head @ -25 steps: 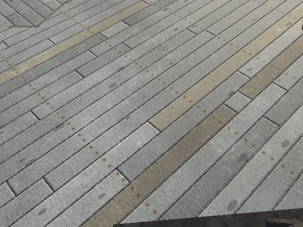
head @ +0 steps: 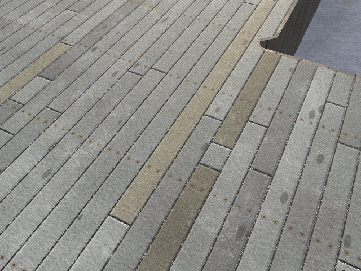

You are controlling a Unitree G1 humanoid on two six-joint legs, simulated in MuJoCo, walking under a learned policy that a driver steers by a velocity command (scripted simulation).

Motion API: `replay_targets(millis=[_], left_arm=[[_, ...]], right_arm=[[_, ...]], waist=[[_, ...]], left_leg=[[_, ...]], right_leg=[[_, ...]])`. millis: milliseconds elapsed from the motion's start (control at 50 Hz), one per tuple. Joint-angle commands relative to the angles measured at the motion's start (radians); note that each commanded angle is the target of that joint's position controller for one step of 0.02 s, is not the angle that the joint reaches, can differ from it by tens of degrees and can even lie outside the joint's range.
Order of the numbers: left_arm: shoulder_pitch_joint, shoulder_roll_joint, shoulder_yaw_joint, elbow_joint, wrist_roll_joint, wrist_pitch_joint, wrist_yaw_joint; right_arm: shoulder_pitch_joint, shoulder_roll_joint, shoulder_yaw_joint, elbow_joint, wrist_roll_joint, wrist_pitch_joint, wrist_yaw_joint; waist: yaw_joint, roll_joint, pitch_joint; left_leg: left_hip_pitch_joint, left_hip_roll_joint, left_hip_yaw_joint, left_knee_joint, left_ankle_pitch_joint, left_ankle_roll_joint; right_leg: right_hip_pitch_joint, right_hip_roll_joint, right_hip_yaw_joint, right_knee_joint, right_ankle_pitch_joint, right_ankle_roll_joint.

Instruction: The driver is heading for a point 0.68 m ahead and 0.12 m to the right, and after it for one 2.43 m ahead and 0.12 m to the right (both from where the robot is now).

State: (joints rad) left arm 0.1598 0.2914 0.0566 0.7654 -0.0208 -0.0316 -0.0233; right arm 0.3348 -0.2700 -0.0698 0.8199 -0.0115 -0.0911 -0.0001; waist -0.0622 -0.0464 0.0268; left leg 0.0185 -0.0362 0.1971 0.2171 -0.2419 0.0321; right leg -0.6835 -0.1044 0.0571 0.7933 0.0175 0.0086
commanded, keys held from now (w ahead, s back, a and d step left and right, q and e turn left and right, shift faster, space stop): w+e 0.50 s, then w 0.26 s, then w+q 0.24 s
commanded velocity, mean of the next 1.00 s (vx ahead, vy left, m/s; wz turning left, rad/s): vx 0.50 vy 0.00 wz -0.34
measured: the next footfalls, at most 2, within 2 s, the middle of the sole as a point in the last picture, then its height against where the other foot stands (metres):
right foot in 0.16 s outside the picture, level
left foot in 0.66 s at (182, 246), level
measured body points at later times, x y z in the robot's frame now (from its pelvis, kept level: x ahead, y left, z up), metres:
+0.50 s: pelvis +0.28 -0.07 +0.00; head +0.31 -0.10 +0.45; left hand +0.42 +0.19 -0.10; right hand +0.41 -0.37 -0.08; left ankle +0.50 +0.07 -0.68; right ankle +0.22 -0.13 -0.74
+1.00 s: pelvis +0.55 -0.11 +0.01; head +0.58 -0.11 +0.45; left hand +0.84 +0.04 -0.08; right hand +0.45 -0.37 -0.12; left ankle +0.55 +0.00 -0.74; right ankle +0.63 -0.32 -0.70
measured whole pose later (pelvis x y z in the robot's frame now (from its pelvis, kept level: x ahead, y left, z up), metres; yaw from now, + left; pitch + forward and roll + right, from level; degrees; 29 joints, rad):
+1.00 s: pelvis +0.55 -0.11 +0.01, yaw -19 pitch +2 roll +1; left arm 0.09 0.27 0.04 0.67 0.00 -0.08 -0.01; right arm 0.40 -0.26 -0.05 0.84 0.02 -0.07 0.01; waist -0.10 -0.03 0.03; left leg -0.11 -0.07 -0.06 0.29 -0.20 0.05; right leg -0.59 -0.06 0.08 0.66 -0.08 0.04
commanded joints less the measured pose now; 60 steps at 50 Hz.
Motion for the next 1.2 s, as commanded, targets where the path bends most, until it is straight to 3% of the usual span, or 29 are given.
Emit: replay_targets(millis=[20,80,120,160,180,200,220,240,260,280,300,380,480,580,640,660,680,700,720,740,780,840,940,1040,1120,1140,1160,1180,1200], left_arm=[[-0.108,0.026,-0.004,-0.102,0.001,-0.011,-0.021],[-0.151,0.04,0.001,-0.144,0.001,-0.009,-0.037],[-0.107,0.07,0.018,-0.154,0.001,-0.003,-0.042],[0.138,0.149,0.067,-0.101,-0.003,0.003,-0.03],[0.29,0.24,0.102,-0.068,-0.006,0.014,-0.008],[0.243,0.328,0.109,-0.083,-0.011,0.004,-0.005],[0.264,0.239,0.083,-0.11,-0.004,-0.013,-0.011],[0.231,0.19,0.068,-0.102,0.004,-0.026,-0.013],[0.174,0.168,0.061,-0.107,0.0,-0.033,-0.012],[0.11,0.138,0.052,-0.119,0.003,-0.033,-0.009],[0.076,0.116,0.043,-0.137,0.016,-0.034,-0.003],[0.09,0.145,0.051,-0.131,0.01,-0.04,0.018],[0.159,0.163,0.056,-0.102,0.0,-0.025,0.039],[0.22,0.141,0.05,-0.061,-0.001,-0.017,0.044],[0.198,0.135,0.049,-0.057,0.005,-0.009,0.042],[0.194,0.099,0.035,-0.065,0.012,-0.01,0.037],[0.27,0.049,0.014,-0.076,0.027,-0.015,0.038],[0.375,0.021,0.003,-0.073,-0.007,-0.026,0.037],[0.298,0.12,0.02,-0.064,-0.019,-0.029,0.038],[0.175,0.151,0.029,-0.088,-0.014,-0.03,0.038],[0.086,0.123,0.026,-0.117,0.016,-0.039,0.034],[0.105,0.07,0.018,-0.118,0.023,-0.047,0.028],[-0.057,0.022,-0.005,-0.161,0.027,-0.059,0.021],[-0.181,0.047,0.001,-0.189,0.009,-0.078,0.003],[-0.054,0.112,0.034,-0.157,0.01,-0.091,0.01],[0.074,0.155,0.051,-0.139,0.024,-0.093,0.019],[0.209,0.242,0.074,-0.122,0.039,-0.083,0.028],[0.246,0.219,0.07,-0.096,0.029,-0.069,0.018],[0.193,0.141,0.048,-0.102,0.021,-0.068,0.017]], right_arm=[[-0.032,-0.167,-0.041,-0.049,0.013,-0.004,-0.011],[-0.012,-0.187,-0.05,-0.027,0.029,0.02,-0.013],[-0.028,-0.217,-0.057,-0.029,0.034,0.036,-0.019],[-0.055,-0.222,-0.055,-0.039,0.04,0.05,-0.027],[-0.033,-0.18,-0.036,-0.057,0.018,0.042,-0.03],[0.054,-0.038,0.008,-0.11,-0.011,0.014,-0.014],[-0.056,-0.122,-0.002,-0.117,0.025,-0.024,0.0],[-0.143,-0.159,-0.013,-0.148,0.058,-0.042,0.007],[-0.154,-0.148,-0.008,-0.146,0.045,-0.053,0.001],[-0.153,-0.152,-0.014,-0.136,0.018,-0.053,-0.006],[-0.132,-0.157,-0.02,-0.131,0.009,-0.043,-0.006],[-0.154,-0.113,-0.012,-0.143,-0.007,-0.006,-0.007],[-0.343,-0.073,0.009,-0.19,0.004,-0.013,0.006],[-0.383,-0.113,0.0,-0.202,0.016,-0.034,0.031],[-0.262,-0.146,-0.02,-0.172,0.01,-0.045,0.027],[-0.148,-0.179,-0.034,-0.15,-0.001,-0.05,0.021],[-0.007,-0.25,-0.051,-0.137,-0.012,-0.049,0.019],[0.078,-0.274,-0.063,-0.081,0.002,-0.035,0.032],[0.057,-0.183,-0.04,-0.09,0.029,-0.033,0.036],[-0.008,-0.142,-0.026,-0.098,0.026,-0.027,0.031],[-0.081,-0.114,-0.009,-0.102,0.008,-0.017,0.029],[-0.078,-0.104,-0.001,-0.092,0.014,-0.017,0.026],[-0.023,-0.17,-0.022,-0.063,0.033,-0.001,0.003],[0.066,-0.175,-0.024,-0.031,0.043,0.024,-0.008],[0.049,-0.166,-0.025,-0.038,0.039,0.037,-0.015],[0.031,-0.122,-0.009,-0.056,0.029,0.034,-0.012],[0.094,-0.041,0.016,-0.089,0.026,0.024,-0.013],[0.138,-0.064,0.016,-0.106,0.047,0.017,-0.014],[0.087,-0.148,-0.009,-0.095,0.058,0.021,-0.015]], waist=[[-0.005,0.074,0.078],[-0.003,0.085,0.079],[0.04,0.121,0.019],[0.181,0.111,-0.121],[0.233,-0.007,-0.213],[0.102,-0.234,-0.297],[0.181,-0.099,-0.372],[0.184,-0.056,-0.233],[0.139,0.021,-0.15],[0.099,0.04,-0.101],[0.066,0.018,-0.091],[0.049,0.018,-0.052],[0.122,-0.028,-0.017],[0.137,-0.051,-0.015],[0.066,-0.079,-0.044],[0.012,-0.052,-0.144],[-0.004,0.113,-0.304],[0.022,0.397,-0.362],[-0.011,0.247,-0.245],[-0.021,0.155,-0.119],[0.021,0.096,-0.016],[0.057,0.15,-0.033],[0.018,0.126,-0.01],[-0.015,0.133,-0.003],[0.081,0.148,-0.055],[0.147,0.108,-0.156],[0.167,-0.105,-0.315],[0.149,-0.274,-0.352],[0.151,-0.147,-0.209]], left_leg=[[-0.029,0.308,-0.06,-0.092,0.322,0.135],[0.075,0.334,-0.029,-0.018,0.452,0.112],[0.103,0.331,0.001,0.117,0.784,0.088],[0.007,0.278,0.043,0.467,0.911,0.041],[-0.244,0.229,0.043,0.778,0.579,-0.008],[-0.675,0.01,-0.082,1.101,-0.334,-0.068],[-0.774,0.019,-0.292,1.182,-0.354,-0.047],[-0.841,0.061,-0.291,1.154,-0.254,-0.023],[-0.807,0.105,-0.287,1.07,-0.167,-0.012],[-0.744,0.134,-0.285,0.985,-0.117,-0.019],[-0.676,0.152,-0.294,0.948,-0.081,-0.026],[-0.633,0.137,-0.257,0.776,0.018,-0.089],[-0.552,0.064,-0.244,0.407,0.313,-0.109],[-0.521,0.06,-0.273,0.284,0.306,-0.064],[-0.37,0.037,-0.227,0.225,0.203,0.001],[-0.176,0.09,-0.267,0.241,0.217,0.048],[0.142,0.273,-0.503,0.28,0.213,0.147],[0.337,0.422,-0.937,0.119,-0.09,0.275],[0.268,0.41,-0.963,0.061,-0.315,0.241],[0.142,0.374,-0.819,0.048,-0.279,0.202],[-0.056,0.293,-0.648,0.009,-0.063,0.192],[-0.128,0.229,-0.546,-0.028,0.137,0.202],[-0.19,0.192,-0.438,-0.048,0.238,0.195],[-0.184,0.204,-0.475,0.011,0.193,0.167],[-0.198,0.179,-0.513,0.173,0.213,0.109],[-0.287,0.121,-0.47,0.371,0.18,0.076],[-0.568,-0.002,-0.335,0.707,-0.098,0.01],[-0.756,0.003,-0.321,0.917,-0.366,-0.006],[-0.817,0.059,-0.351,1.009,-0.292,-0.008]], right_leg=[[-0.006,-0.007,-0.033,-0.101,0.032,-0.023],[-0.01,0.016,-0.079,-0.154,-0.077,-0.063],[0.105,0.08,-0.142,-0.155,-0.18,-0.102],[0.454,0.17,-0.173,-0.223,-0.168,-0.164],[0.76,0.058,0.038,-0.252,-0.15,-0.224],[1.042,-0.179,0.62,-0.37,-0.348,-0.41],[1.073,-0.223,0.761,-0.493,-0.418,-0.414],[0.979,-0.198,0.618,-0.51,-0.338,-0.368],[0.837,-0.153,0.496,-0.505,-0.229,-0.334],[0.712,-0.115,0.406,-0.512,-0.118,-0.311],[0.633,-0.09,0.359,-0.534,-0.04,-0.305],[0.489,-0.042,0.248,-0.576,0.113,-0.308],[0.431,0.028,0.196,-0.557,-0.034,-0.232],[0.564,-0.048,0.292,-0.469,-0.09,-0.212],[0.61,-0.039,0.301,-0.345,0.108,-0.18],[0.569,0.015,0.257,-0.176,0.15,-0.151],[0.366,0.111,0.181,0.123,-0.098,-0.102],[0.053,0.218,0.106,0.397,-0.591,-0.041],[-0.061,0.158,0.158,0.49,-0.567,-0.044],[-0.088,0.119,0.125,0.492,-0.477,-0.047],[-0.042,0.046,0.066,0.389,-0.36,-0.041],[0.045,0.021,0.026,0.259,-0.323,-0.02],[0.11,0.05,-0.005,-0.095,-0.113,0.029],[0.225,0.098,0.007,-0.271,0.002,0.035],[0.48,0.094,-0.001,-0.376,-0.075,-0.026],[0.689,-0.003,0.077,-0.356,-0.098,-0.076],[1.032,-0.228,0.369,-0.361,-0.177,-0.184],[1.062,-0.336,0.667,-0.465,-0.4,-0.265],[0.94,-0.295,0.586,-0.499,-0.495,-0.237]])
Over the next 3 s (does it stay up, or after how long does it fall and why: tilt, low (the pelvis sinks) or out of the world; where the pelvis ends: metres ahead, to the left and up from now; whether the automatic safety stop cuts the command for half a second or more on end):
stays up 1.60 -0.09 0.00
